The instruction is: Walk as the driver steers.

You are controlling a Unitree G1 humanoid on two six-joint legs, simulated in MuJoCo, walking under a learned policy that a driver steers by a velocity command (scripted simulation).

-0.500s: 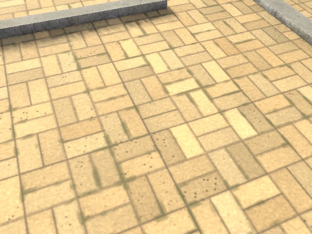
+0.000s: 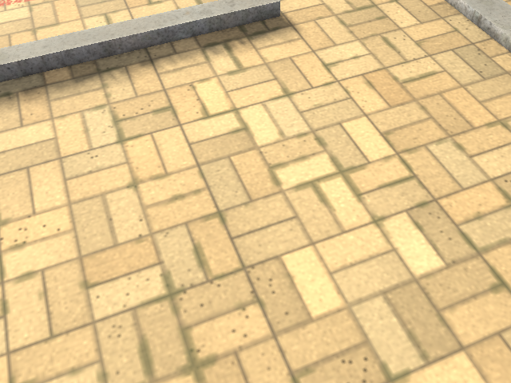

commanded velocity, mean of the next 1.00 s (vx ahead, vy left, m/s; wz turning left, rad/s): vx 0.49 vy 0.00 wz -0.45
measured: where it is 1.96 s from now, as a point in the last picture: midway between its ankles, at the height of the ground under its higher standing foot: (333, 307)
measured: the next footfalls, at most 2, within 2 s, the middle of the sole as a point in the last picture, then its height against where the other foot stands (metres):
left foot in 0.38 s outside the picture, level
right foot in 0.90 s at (348, 347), level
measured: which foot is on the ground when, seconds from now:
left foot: up 0.00-0.36, down 0.38-0.88, up 0.90-1.00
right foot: down 0.00-0.38, up 0.40-0.88, down 0.90-1.00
